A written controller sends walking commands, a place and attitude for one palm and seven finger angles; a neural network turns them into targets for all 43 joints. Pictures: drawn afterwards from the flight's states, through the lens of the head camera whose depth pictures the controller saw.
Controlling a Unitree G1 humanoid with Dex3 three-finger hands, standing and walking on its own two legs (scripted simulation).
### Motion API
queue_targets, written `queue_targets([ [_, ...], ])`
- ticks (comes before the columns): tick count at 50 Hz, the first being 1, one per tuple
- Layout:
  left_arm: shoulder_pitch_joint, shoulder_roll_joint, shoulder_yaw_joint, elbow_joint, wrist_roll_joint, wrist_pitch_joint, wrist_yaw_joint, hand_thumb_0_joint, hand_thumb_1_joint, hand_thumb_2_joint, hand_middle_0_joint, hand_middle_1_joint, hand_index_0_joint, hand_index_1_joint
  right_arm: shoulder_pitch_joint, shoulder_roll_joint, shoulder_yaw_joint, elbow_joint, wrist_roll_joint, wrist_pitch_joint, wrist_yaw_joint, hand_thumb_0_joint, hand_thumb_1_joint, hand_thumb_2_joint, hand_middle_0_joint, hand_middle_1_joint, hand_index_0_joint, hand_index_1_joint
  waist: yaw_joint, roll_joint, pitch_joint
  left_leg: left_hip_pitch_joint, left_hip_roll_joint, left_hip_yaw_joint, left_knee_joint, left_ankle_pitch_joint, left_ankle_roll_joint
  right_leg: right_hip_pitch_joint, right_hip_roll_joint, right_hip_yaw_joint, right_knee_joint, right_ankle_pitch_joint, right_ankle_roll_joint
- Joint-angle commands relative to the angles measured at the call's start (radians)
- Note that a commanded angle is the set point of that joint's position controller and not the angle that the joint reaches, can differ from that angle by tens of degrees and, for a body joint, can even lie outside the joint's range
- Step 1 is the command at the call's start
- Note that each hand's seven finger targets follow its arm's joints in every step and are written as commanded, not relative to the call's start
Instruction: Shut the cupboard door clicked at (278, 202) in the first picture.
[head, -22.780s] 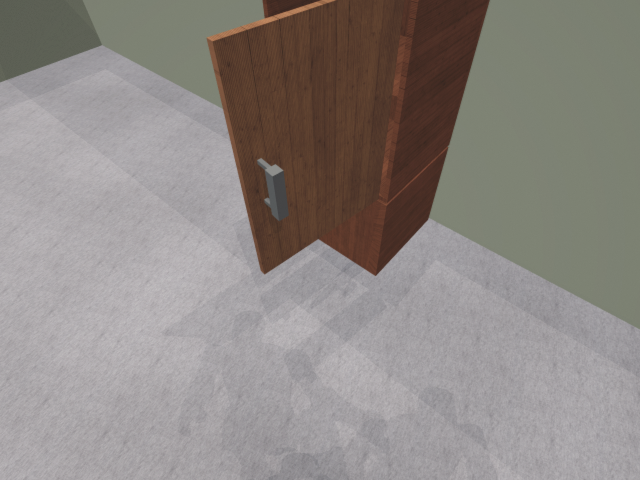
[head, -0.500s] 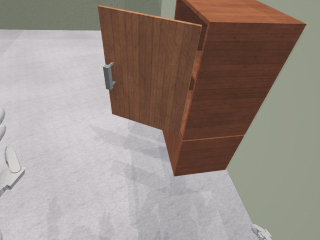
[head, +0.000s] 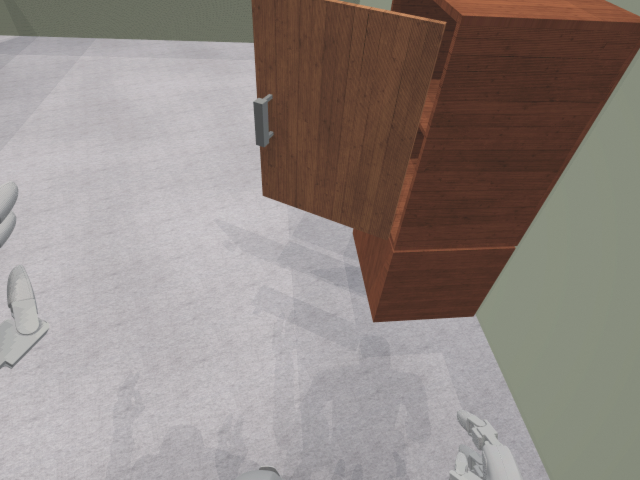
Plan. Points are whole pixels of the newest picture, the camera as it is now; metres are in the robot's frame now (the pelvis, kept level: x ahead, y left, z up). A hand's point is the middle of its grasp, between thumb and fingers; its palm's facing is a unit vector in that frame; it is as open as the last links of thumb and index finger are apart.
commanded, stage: stop stepping back and stand still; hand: left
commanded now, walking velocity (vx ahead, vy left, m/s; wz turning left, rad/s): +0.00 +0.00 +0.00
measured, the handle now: (265, 119) +0.98 +0.17 -0.04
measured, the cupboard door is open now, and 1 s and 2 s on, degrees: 59 59 59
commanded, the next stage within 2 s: let the arm hang, fingers relaxed in 0.46 s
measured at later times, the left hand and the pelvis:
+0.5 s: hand out of the picture +0.19 +0.32 +0.17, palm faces +0.43 -0.78 -0.44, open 7.4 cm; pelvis -0.01 +0.05 +0.01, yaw -1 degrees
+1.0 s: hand out of the picture -0.03 +0.23 -0.17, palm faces -0.01 -0.98 -0.19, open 7.1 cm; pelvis -0.03 +0.04 +0.01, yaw +0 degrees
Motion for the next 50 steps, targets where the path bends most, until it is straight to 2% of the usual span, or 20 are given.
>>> queue_targets([
  [1,-0.103,0.143,0.111,-0.064,-0.014,-0.035,0.048,0.000,0.900,0.900,-0.200,-0.300,-0.200,-0.300,-0.071,-0.144,-0.063,-0.110,0.018,0.008,-0.022,0.000,-0.900,-0.900,0.200,0.300,0.200,0.300,-0.004,-0.090,0.049,0.074,0.114,-0.105,0.246,-0.073,-0.001,-0.265,-0.334,0.351,-0.337,-0.366,-0.088],
  [2,-0.122,0.147,0.106,-0.009,-0.001,-0.031,0.061,0.000,0.900,0.900,-0.200,-0.300,-0.200,-0.300,-0.092,-0.148,-0.061,-0.106,0.018,0.000,-0.036,0.000,-0.900,-0.900,0.200,0.300,0.200,0.300,0.003,-0.064,0.083,0.115,0.129,-0.085,0.105,-0.066,0.012,-0.240,-0.308,0.313,-0.309,-0.278,-0.072],
  [4,-0.178,0.123,0.063,0.022,0.013,-0.033,0.071,0.000,0.900,0.900,-0.200,-0.300,-0.200,-0.300,-0.084,-0.153,-0.055,-0.078,0.015,-0.018,-0.052,0.000,-0.900,-0.900,0.200,0.300,0.200,0.300,0.006,0.021,0.063,0.266,0.088,-0.019,-0.125,-0.004,0.034,-0.213,-0.240,0.232,-0.253,-0.160,-0.025],
  [5,-0.208,0.122,0.045,-0.003,0.019,-0.041,0.072,0.000,0.900,0.900,-0.200,-0.300,-0.200,-0.300,-0.079,-0.161,-0.058,-0.076,0.018,-0.032,-0.058,0.000,-0.900,-0.900,0.200,0.300,0.200,0.300,0.011,0.056,0.043,0.316,0.088,-0.026,-0.211,0.013,0.042,-0.172,-0.209,0.212,-0.218,-0.094,0.000],
  [8,-0.217,0.150,0.048,-0.081,0.019,-0.050,0.065,0.000,0.900,0.900,-0.200,-0.300,-0.200,-0.300,-0.095,-0.190,-0.071,-0.108,0.035,-0.065,-0.068,0.000,-0.900,-0.900,0.200,0.300,0.200,0.300,0.031,0.023,-0.030,0.371,0.184,-0.094,-0.274,0.244,0.062,-0.051,-0.121,0.150,-0.098,0.188,0.069],
  [9,-0.167,0.156,0.071,-0.075,0.016,-0.048,0.059,0.000,0.900,0.900,-0.200,-0.300,-0.200,-0.300,-0.086,-0.169,-0.053,-0.102,0.029,-0.063,-0.064,0.000,-0.900,-0.900,0.200,0.300,0.200,0.300,0.021,0.113,-0.053,0.328,0.194,-0.123,-0.336,0.162,0.067,-0.031,-0.105,0.098,-0.068,0.117,0.082],
  [11,-0.214,0.160,0.084,-0.162,0.020,-0.057,0.055,0.000,0.900,0.900,-0.200,-0.300,-0.200,-0.300,-0.105,-0.167,-0.046,-0.108,0.024,-0.072,-0.060,0.000,-0.900,-0.900,0.200,0.300,0.200,0.300,0.023,0.199,-0.034,0.224,0.221,-0.185,-0.449,-0.022,0.077,0.034,-0.071,0.041,-0.023,0.056,0.100],
  [14,-0.149,0.136,0.090,-0.145,0.024,-0.069,0.060,0.000,0.900,0.900,-0.200,-0.300,-0.200,-0.300,-0.098,-0.163,-0.047,-0.114,0.023,-0.085,-0.050,0.000,-0.900,-0.900,0.200,0.300,0.200,0.300,0.024,0.162,-0.032,0.152,0.217,-0.172,-0.476,-0.177,0.076,0.090,-0.068,0.039,-0.045,0.066,0.097],
  [18,-0.054,0.124,0.110,-0.085,0.020,-0.073,0.059,0.000,0.900,0.900,-0.200,-0.300,-0.200,-0.300,-0.086,-0.156,-0.046,-0.121,0.023,-0.080,-0.038,0.000,-0.900,-0.900,0.200,0.300,0.200,0.300,0.021,0.177,-0.028,0.104,0.189,-0.128,-0.458,-0.200,0.059,0.124,-0.073,0.041,-0.086,0.079,0.088],
  [21,-0.022,0.135,0.130,-0.048,0.013,-0.070,0.057,0.000,0.900,0.900,-0.200,-0.300,-0.200,-0.300,-0.076,-0.157,-0.048,-0.118,0.023,-0.069,-0.032,0.000,-0.900,-0.900,0.200,0.300,0.200,0.300,0.020,0.122,-0.039,0.118,0.171,-0.101,-0.419,-0.147,0.050,0.117,-0.081,0.056,-0.117,0.094,0.081],
  [27,-0.080,0.116,0.085,-0.080,0.011,-0.067,0.054,0.000,0.900,0.900,-0.200,-0.300,-0.200,-0.300,-0.088,-0.150,-0.042,-0.115,0.024,-0.063,-0.038,0.000,-0.900,-0.900,0.200,0.300,0.200,0.300,0.019,0.109,-0.053,0.192,0.160,-0.085,-0.381,-0.017,0.046,0.074,-0.090,0.066,-0.120,0.158,0.080],
  [28,-0.098,-0.058,-0.335,0.689,0.082,0.088,-0.101,0.000,0.900,0.900,-0.200,-0.300,-0.200,-0.300,-0.177,-0.342,-0.105,0.097,0.022,-0.118,0.049,0.000,-0.900,-0.900,0.200,0.300,0.200,0.300,0.002,0.093,0.045,0.163,0.162,-0.079,-0.184,0.317,0.041,-0.060,-0.169,0.034,-0.011,0.351,0.062],
  [29,-0.117,-0.056,-0.310,0.718,0.074,0.167,-0.124,0.000,0.900,0.900,-0.200,-0.300,-0.200,-0.300,-0.088,-0.309,-0.112,0.106,0.021,-0.054,0.049,0.000,-0.900,-0.900,0.200,0.300,0.200,0.300,0.004,0.092,-0.040,0.270,0.164,-0.041,-0.185,0.391,0.024,-0.073,-0.170,0.091,-0.033,0.343,0.048],
  [30,-0.159,-0.064,-0.323,0.736,0.070,0.179,-0.127,0.000,0.900,0.900,-0.200,-0.300,-0.200,-0.300,-0.068,-0.302,-0.108,0.106,0.015,-0.029,0.046,0.000,-0.900,-0.900,0.200,0.300,0.200,0.300,0.007,0.068,-0.063,0.277,0.178,-0.061,-0.183,0.378,0.040,-0.095,-0.156,0.070,-0.012,0.250,0.042],
  [32,-0.221,-0.040,-0.331,0.836,0.073,0.176,-0.130,0.000,0.900,0.900,-0.200,-0.300,-0.200,-0.300,-0.077,-0.319,-0.096,0.105,0.009,0.010,0.043,0.000,-0.900,-0.900,0.200,0.300,0.200,0.300,0.017,-0.041,-0.050,0.244,0.195,-0.116,-0.219,0.369,0.068,-0.068,-0.129,0.058,0.008,0.170,0.042],
  [34,-0.259,-0.021,-0.340,0.967,0.074,0.176,-0.130,0.000,0.900,0.900,-0.200,-0.300,-0.200,-0.300,-0.096,-0.309,-0.084,0.118,0.003,0.039,0.044,0.000,-0.900,-0.900,0.200,0.300,0.200,0.300,0.024,-0.127,-0.027,0.226,0.173,-0.129,-0.228,0.249,0.077,-0.063,-0.150,0.096,-0.031,0.121,0.033],
  [36,-0.300,-0.012,-0.359,1.101,0.075,0.181,-0.126,0.000,0.900,0.900,-0.200,-0.300,-0.200,-0.300,-0.083,-0.287,-0.074,0.148,-0.003,0.069,0.047,0.000,-0.900,-0.900,0.200,0.300,0.200,0.300,0.012,-0.161,-0.008,0.262,0.135,-0.118,-0.217,0.147,0.066,-0.116,-0.182,0.149,-0.090,0.047,0.013],
  [39,-0.336,-0.035,-0.384,1.265,0.071,0.193,-0.122,0.000,0.900,0.900,-0.200,-0.300,-0.200,-0.300,-0.066,-0.236,-0.057,0.210,-0.010,0.097,0.044,0.000,-0.900,-0.900,0.200,0.300,0.200,0.300,0.000,-0.042,0.026,0.289,0.113,-0.105,-0.248,0.037,0.054,-0.163,-0.188,0.176,-0.150,-0.076,0.010],
  [44,-0.289,-0.061,-0.371,1.456,0.067,0.184,-0.121,0.000,0.900,0.900,-0.200,-0.300,-0.200,-0.300,-0.045,-0.231,-0.062,0.295,-0.010,0.093,0.028,0.000,-0.900,-0.900,0.200,0.300,0.200,0.300,0.026,0.181,-0.008,0.262,0.145,-0.127,-0.339,-0.007,0.060,-0.028,-0.149,0.142,-0.144,0.004,0.023],
  [50,-0.289,-0.057,-0.382,1.584,0.059,0.173,-0.122,0.000,0.900,0.900,-0.200,-0.300,-0.200,-0.300,0.015,-0.228,-0.069,0.381,0.001,0.093,0.018,0.000,-0.900,-0.900,0.200,0.300,0.200,0.300,0.016,0.095,0.030,0.313,0.148,-0.106,-0.328,0.034,0.055,-0.038,-0.166,0.151,-0.214,0.009,0.016],
])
